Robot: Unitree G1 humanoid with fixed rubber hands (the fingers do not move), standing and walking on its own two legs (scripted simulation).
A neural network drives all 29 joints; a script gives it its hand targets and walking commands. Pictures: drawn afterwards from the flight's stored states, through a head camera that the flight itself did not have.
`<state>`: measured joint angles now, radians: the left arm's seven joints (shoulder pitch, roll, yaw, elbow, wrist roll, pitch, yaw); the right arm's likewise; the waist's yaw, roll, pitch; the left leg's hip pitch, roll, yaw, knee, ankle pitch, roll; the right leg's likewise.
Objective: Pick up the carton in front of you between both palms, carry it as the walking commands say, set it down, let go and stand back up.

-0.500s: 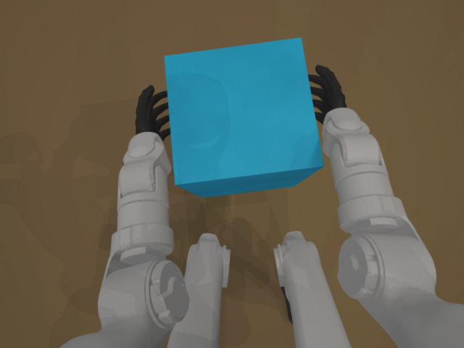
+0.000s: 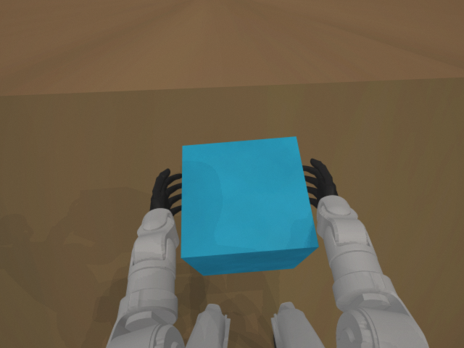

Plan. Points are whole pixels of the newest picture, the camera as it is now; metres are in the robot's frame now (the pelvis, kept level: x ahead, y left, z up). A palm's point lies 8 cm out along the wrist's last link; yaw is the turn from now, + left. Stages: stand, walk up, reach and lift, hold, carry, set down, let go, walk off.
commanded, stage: reach and lift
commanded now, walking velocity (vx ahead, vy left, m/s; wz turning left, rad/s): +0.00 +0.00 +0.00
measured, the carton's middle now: (244, 214) +0.39 +0.01 -0.10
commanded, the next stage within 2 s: hold in 1.56 s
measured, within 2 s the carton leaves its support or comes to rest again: neither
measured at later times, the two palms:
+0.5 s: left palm (134, 196) +0.33 +0.16 +0.11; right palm (362, 189) +0.33 -0.14 +0.11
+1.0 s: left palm (128, 194) +0.33 +0.15 +0.13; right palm (371, 187) +0.33 -0.14 +0.13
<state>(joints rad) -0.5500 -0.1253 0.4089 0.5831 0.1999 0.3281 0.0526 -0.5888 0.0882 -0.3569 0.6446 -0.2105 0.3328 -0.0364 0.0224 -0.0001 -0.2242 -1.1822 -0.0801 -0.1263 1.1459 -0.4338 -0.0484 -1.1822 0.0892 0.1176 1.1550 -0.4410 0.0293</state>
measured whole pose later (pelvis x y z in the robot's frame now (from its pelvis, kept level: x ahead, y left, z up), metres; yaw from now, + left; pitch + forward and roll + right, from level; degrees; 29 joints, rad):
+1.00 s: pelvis +0.03 +0.00 +0.11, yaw +0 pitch -3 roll +0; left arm -0.33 -0.17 0.31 0.38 0.30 0.62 -0.01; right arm -0.32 0.17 -0.30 0.38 -0.30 0.62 0.00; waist 0.00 0.00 0.00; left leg -0.17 -0.04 -0.14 0.45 -0.22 -0.02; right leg -0.17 0.04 0.14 0.46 -0.22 0.01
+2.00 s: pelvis +0.03 +0.00 +0.11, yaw +0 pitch -7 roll +0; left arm -0.29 -0.16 0.25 0.26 0.29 0.76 -0.01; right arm -0.29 0.16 -0.24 0.26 -0.29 0.76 0.01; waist 0.00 0.00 0.01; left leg -0.06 -0.03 -0.13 0.38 -0.19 -0.02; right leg -0.05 0.04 0.13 0.38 -0.20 0.01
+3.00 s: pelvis +0.31 -0.02 +0.10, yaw -1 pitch +5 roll -2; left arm -0.18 -0.14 0.11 -0.37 0.10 1.21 0.09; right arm -0.17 0.14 -0.11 -0.38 -0.10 1.23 -0.11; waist -0.04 0.05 -0.09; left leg 0.02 0.08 0.12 0.33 -0.43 -0.03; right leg -0.54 -0.02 -0.20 0.58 -0.20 -0.02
